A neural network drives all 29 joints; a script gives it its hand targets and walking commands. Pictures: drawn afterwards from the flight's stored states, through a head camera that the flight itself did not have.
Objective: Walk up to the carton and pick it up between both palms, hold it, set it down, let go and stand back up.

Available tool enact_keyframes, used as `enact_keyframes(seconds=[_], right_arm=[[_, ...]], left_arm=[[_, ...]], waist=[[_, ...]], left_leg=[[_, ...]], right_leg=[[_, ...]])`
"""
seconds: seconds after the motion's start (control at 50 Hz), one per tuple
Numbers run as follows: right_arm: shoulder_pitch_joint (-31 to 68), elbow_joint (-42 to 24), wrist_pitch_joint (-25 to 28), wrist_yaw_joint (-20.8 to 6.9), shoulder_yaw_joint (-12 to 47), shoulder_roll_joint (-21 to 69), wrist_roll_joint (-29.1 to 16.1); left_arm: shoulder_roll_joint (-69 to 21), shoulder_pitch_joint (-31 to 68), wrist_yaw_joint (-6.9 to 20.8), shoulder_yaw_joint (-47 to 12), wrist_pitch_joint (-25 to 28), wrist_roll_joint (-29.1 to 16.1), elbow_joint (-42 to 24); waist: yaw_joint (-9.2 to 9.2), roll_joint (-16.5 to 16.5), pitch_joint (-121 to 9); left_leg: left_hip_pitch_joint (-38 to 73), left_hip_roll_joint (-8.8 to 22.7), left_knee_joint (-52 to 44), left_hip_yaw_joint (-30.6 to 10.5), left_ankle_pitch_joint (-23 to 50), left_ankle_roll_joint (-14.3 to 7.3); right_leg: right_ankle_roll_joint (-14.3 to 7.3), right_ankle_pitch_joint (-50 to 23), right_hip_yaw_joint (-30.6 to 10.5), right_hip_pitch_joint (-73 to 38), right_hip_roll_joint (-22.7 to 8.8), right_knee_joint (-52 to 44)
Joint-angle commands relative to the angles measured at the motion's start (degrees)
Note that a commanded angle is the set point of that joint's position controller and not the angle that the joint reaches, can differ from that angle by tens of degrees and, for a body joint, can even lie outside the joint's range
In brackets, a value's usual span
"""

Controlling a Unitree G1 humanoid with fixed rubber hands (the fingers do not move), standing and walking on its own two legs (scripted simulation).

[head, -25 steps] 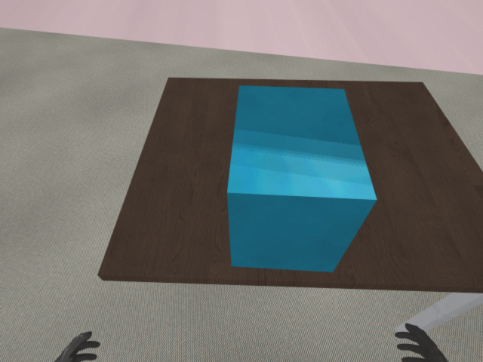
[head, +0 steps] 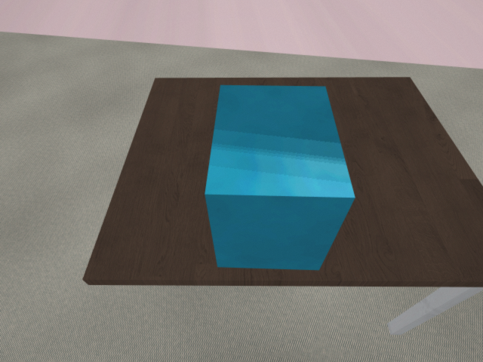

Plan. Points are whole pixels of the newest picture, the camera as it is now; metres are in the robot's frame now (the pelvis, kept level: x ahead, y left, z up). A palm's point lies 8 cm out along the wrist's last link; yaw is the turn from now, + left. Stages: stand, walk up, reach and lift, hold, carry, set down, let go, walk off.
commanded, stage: walk up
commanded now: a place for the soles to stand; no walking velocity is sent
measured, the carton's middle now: (270, 178) +0.46 -0.04 -0.01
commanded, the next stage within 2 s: stand in 1.62 s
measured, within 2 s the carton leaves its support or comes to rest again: neither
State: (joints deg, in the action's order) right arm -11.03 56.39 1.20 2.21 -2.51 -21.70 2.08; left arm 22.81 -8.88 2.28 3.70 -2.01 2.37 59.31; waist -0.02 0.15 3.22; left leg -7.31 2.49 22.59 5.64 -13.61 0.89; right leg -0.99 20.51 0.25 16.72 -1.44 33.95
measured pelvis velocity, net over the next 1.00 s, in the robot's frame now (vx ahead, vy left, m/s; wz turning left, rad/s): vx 0.05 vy -0.06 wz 0.02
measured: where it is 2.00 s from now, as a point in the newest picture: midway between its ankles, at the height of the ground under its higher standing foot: outside the picture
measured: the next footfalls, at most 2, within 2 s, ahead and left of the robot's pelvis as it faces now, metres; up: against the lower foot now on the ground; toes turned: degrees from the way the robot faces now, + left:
none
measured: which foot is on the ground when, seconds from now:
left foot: down 0.00-1.00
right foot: down 0.00-1.00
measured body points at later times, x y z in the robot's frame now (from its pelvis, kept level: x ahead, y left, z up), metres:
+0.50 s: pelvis +0.04 -0.07 +0.00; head +0.06 -0.08 +0.45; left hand +0.19 +0.22 -0.10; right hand +0.11 -0.39 -0.12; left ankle +0.02 +0.08 -0.74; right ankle +0.05 -0.17 -0.74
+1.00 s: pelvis +0.05 -0.06 +0.01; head +0.07 -0.07 +0.46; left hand +0.13 +0.26 -0.11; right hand +0.15 -0.37 -0.12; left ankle +0.02 +0.09 -0.74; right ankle +0.05 -0.17 -0.74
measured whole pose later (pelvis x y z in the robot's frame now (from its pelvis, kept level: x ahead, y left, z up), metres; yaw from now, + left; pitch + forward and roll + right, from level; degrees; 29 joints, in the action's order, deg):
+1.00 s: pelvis +0.05 -0.06 +0.01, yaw +1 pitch -1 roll +0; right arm -7.7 59.5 1.1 1.5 -0.6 -21.8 -0.4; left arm 20.5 -7.2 0.2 1.3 0.7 -0.6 61.4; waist 0.5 -1.5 3.0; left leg -4.2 1.9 17.4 -1.5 -11.9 2.2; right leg -0.7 10.7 3.6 6.7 -0.4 18.6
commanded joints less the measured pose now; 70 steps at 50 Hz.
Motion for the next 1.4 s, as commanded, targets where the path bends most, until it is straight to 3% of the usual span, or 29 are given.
enact_keyframes(seconds=[0.0, 0.02, 0.04, 0.06, 0.08, 0.1, 0.12, 0.14, 0.16, 0.18, 0.22, 0.26, 0.3, 0.32, 0.36, 0.46, 0.62, 1.1, 1.38], right_arm=[[-1.50, -6.44, 0.87, 1.58, -4.48, -16.39, 0.73], [-1.68, -7.37, 0.74, 1.47, -4.52, -16.55, 0.55], [0.82, -8.70, 0.45, 0.69, -4.06, -15.65, 0.22], [1.75, -9.56, 0.05, -0.04, -3.44, -14.56, -0.39], [-0.04, -9.76, -0.17, -0.66, -2.50, -12.32, -1.04], [-2.13, -10.75, -0.40, -1.31, -1.09, -8.82, -1.94], [-2.95, -10.36, -1.38, -0.66, -1.36, -10.11, -3.19], [-3.93, -10.16, -1.78, -0.41, -1.81, -12.25, -3.00], [-4.14, -10.59, -1.54, -0.27, -1.68, -12.39, -2.82], [-6.29, -10.11, -0.99, -0.02, -1.52, -12.19, -3.20], [-8.95, -8.35, -0.34, -0.02, -1.32, -11.60, -2.66], [-7.57, -8.04, -0.31, -0.07, -1.53, -12.16, -2.06], [-3.79, -8.60, -0.25, -0.09, -2.31, -14.58, -1.81], [-1.59, -8.68, -0.07, -0.68, -2.11, -14.41, -2.04], [-1.85, -7.96, 0.40, -1.15, -1.81, -12.77, -2.33], [-2.35, -5.46, 0.88, -0.81, -0.86, -11.87, -2.39], [0.57, -2.50, 0.96, -0.28, -0.54, -11.66, -2.47], [4.13, 0.94, 0.87, -0.24, -0.54, -10.65, -2.43], [3.18, 1.05, 1.10, -0.40, -0.69, -10.10, -2.32]], left_arm=[[8.28, 3.99, 0.35, 2.56, 0.53, 0.84, -7.73], [7.93, 3.38, 0.57, 2.51, 0.58, 0.82, -8.18], [7.14, 0.07, 0.39, 1.99, 1.07, 0.07, -7.30], [8.44, -2.73, 0.12, 2.21, 1.48, -0.32, -6.50], [11.15, -4.28, -0.36, 2.63, 1.73, -0.49, -5.87], [15.64, -3.38, -0.83, 3.37, 2.02, -0.37, -7.52], [16.57, -0.41, -1.28, 3.54, 1.79, -0.82, -9.71], [14.55, 0.91, -1.63, 3.32, 1.57, -1.25, -10.91], [13.28, 1.18, -1.94, 2.75, 1.46, -1.47, -11.42], [12.71, 2.70, -2.23, 2.37, 1.33, -1.54, -12.01], [11.15, 5.43, -2.23, 1.33, 1.17, -2.05, -12.96], [10.46, 5.90, -2.01, 0.61, 1.38, -2.77, -13.03], [8.99, 5.21, -1.55, 0.08, 1.94, -3.04, -12.68], [9.67, 4.36, -1.59, 0.33, 1.87, -3.44, -11.98], [11.38, 5.15, -1.83, 0.77, 2.38, -3.32, -10.72], [10.33, 5.99, -1.94, 0.03, 3.45, -3.26, -7.98], [9.39, 6.39, -2.20, -0.16, 3.51, -3.37, -4.60], [8.41, 2.76, -2.80, 0.12, 3.81, -2.76, -0.60], [8.00, 1.79, -2.83, 0.33, 3.82, -2.61, -0.27]], waist=[[-1.62, -7.68, 0.73], [-1.41, -7.34, 0.07], [0.02, -7.67, -1.80], [1.74, -6.36, -2.73], [2.23, -1.21, -4.35], [1.91, 9.72, -5.02], [2.49, 11.92, -4.21], [1.90, 9.52, -2.07], [1.39, 7.52, -1.01], [0.24, 7.72, -2.27], [-1.41, 7.55, -5.30], [-1.77, 5.15, -5.10], [-0.11, 1.27, -3.25], [1.31, -0.05, -2.44], [0.37, -0.59, -1.59], [-0.28, 0.57, -5.32], [-0.16, 0.81, -6.04], [0.14, -1.11, -4.38], [0.39, -0.67, -3.49]], left_leg=[[3.76, 18.80, -6.22, -14.80, 9.15, -13.38], [3.22, 17.22, -3.96, -12.60, 13.15, -12.33], [0.56, 13.38, -1.04, -7.93, 12.41, -9.93], [-4.02, 10.61, 2.07, -5.25, 10.23, -6.61], [-8.76, 7.30, 6.94, -2.41, 5.45, -3.58], [-13.99, 0.46, 12.89, 0.06, -9.04, -0.01], [-10.02, -0.60, 16.93, -5.20, -21.32, -0.94], [-10.46, -0.46, 19.64, -7.32, -21.30, -1.14], [-12.18, -0.52, 19.80, -8.54, -19.88, -1.38], [-11.06, 0.67, 17.57, -8.77, -16.53, -1.40], [-4.43, 0.38, 8.66, -6.80, -7.86, -1.27], [2.10, 1.17, -0.16, -7.75, 5.03, -1.19], [0.97, 6.34, -4.66, -13.93, 6.26, -2.39], [-5.17, 5.94, -3.79, -13.94, 3.63, -2.33], [-2.78, 3.79, -3.34, -10.10, 4.83, -0.88], [0.01, 4.23, -3.18, -9.84, 10.42, -0.68], [1.34, 5.12, -3.98, -9.68, 14.88, -0.61], [1.36, 5.11, -7.42, -10.81, 13.28, -1.32], [-0.34, 4.74, -8.22, -11.49, 10.66, -1.39]], right_leg=[[-0.55, 4.14, -3.00, 9.42, -4.44, 4.03], [-0.66, 2.09, -1.77, 6.80, -3.72, 1.46], [-0.83, -2.95, 0.13, -0.32, -2.23, -5.38], [-0.96, -12.56, 1.38, -7.83, -0.69, -10.94], [-1.06, -15.72, -0.94, -15.34, -2.07, -13.82], [-4.21, -12.98, -16.66, -15.41, -12.99, -20.33], [-9.95, -2.32, -21.19, -7.66, -16.23, -21.55], [-11.01, 0.27, -19.85, -6.24, -15.07, -20.86], [-10.62, -5.25, -16.49, -7.60, -13.47, -18.84], [-10.00, -11.94, -14.38, -8.96, -13.08, -17.23], [-7.47, -17.66, -9.62, -7.98, -11.16, -14.43], [-4.95, -14.23, -8.56, -4.00, -10.75, -13.80], [-1.73, -7.91, -6.60, -3.41, -7.65, -13.58], [-0.92, -4.99, -5.80, -8.40, -5.80, -15.90], [-1.52, -8.77, -6.61, -8.78, -7.28, -16.93], [-2.10, -20.97, -5.29, -12.57, -7.41, -16.41], [-1.50, -25.62, -3.40, -13.94, -6.95, -16.08], [-0.42, -19.47, -2.93, -12.94, -6.58, -18.03], [-0.23, -16.45, -2.80, -12.91, -6.67, -18.45]])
